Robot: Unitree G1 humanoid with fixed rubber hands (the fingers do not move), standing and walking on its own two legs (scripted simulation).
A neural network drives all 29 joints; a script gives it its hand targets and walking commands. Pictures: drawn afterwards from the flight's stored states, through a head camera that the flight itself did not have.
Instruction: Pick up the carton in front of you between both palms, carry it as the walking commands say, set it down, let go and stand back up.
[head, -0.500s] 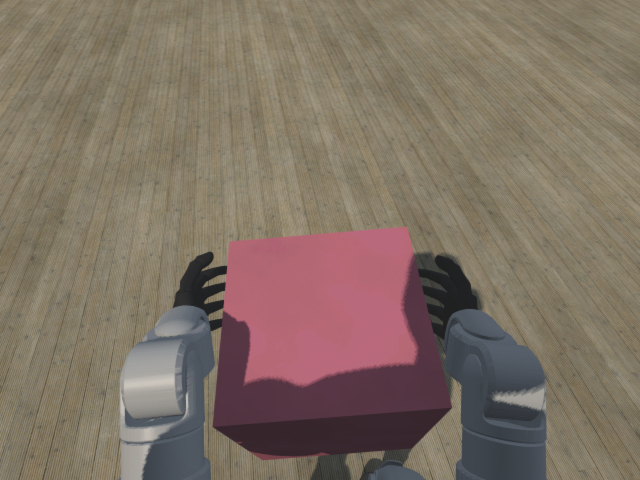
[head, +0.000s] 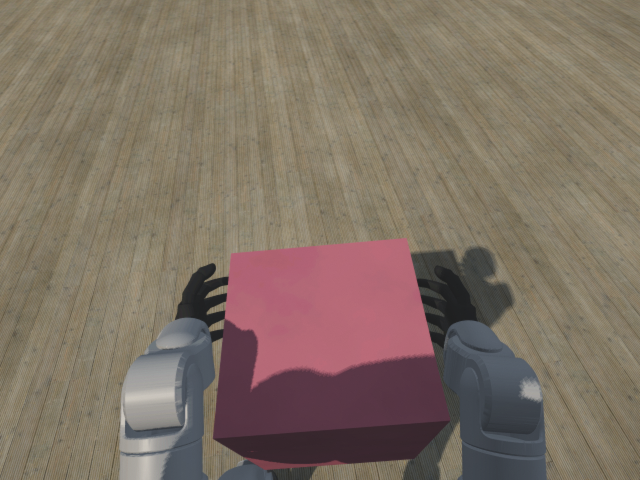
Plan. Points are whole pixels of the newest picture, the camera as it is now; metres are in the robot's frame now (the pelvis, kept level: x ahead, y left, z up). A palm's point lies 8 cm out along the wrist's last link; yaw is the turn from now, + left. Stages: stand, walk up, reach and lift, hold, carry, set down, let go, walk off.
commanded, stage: carry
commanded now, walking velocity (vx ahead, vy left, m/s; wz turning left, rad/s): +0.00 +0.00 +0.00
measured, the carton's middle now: (329, 364) +0.26 -0.01 -0.01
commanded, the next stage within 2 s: none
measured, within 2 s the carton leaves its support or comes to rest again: neither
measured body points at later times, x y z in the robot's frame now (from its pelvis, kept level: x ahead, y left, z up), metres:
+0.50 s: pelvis +0.23 +0.01 -0.01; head +0.21 +0.01 +0.44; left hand +0.51 +0.15 +0.08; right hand +0.50 -0.15 +0.08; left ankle +0.22 +0.11 -0.75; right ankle +0.20 -0.11 -0.75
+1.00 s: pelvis +0.26 +0.00 -0.02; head +0.24 +0.00 +0.43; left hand +0.54 +0.14 +0.05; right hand +0.54 -0.16 +0.05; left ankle +0.22 +0.11 -0.75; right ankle +0.20 -0.11 -0.75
